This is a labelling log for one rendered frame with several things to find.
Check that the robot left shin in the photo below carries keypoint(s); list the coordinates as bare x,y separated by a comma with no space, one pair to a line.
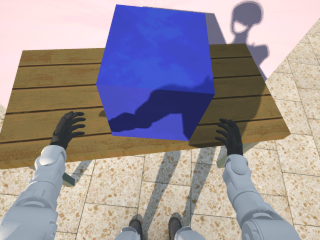
128,228

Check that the right robot hand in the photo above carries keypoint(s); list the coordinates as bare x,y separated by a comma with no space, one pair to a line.
233,143

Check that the table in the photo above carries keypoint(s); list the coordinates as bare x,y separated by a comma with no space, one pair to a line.
50,83

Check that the robot right foot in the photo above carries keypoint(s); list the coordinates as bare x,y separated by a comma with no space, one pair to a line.
174,225

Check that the robot right forearm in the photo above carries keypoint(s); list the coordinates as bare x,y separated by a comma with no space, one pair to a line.
244,197

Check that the robot left upper arm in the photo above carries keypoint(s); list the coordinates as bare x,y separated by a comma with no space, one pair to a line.
30,223

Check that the carton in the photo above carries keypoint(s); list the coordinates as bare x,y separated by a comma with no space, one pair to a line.
155,79

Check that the robot right upper arm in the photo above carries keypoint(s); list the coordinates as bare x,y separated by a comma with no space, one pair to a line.
268,229

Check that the left robot hand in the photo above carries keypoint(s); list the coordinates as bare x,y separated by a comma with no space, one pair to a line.
63,131

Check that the robot left forearm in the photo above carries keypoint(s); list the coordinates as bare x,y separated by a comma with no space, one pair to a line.
44,187

